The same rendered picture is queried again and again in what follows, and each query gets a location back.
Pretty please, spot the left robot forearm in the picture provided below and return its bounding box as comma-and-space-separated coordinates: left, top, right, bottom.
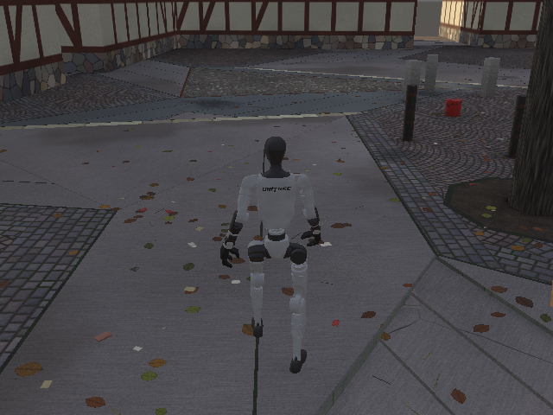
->
223, 210, 243, 249

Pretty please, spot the robot left upper arm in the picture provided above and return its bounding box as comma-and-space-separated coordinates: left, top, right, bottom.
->
235, 175, 258, 224

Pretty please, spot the left robot hand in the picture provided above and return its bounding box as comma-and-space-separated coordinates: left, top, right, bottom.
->
220, 242, 239, 268

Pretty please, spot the right robot forearm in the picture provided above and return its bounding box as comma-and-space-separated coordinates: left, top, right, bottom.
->
307, 207, 321, 234

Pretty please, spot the robot right foot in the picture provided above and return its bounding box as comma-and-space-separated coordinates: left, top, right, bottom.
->
289, 349, 307, 374

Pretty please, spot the robot right upper arm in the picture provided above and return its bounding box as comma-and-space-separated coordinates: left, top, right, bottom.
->
294, 174, 317, 220

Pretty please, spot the right robot hand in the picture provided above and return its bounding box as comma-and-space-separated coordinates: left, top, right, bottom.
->
301, 229, 321, 246

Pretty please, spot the robot left foot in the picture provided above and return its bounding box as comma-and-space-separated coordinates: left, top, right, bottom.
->
251, 317, 263, 338

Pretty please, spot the robot foot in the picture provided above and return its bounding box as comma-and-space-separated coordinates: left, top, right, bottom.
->
251, 317, 263, 338
289, 349, 307, 374

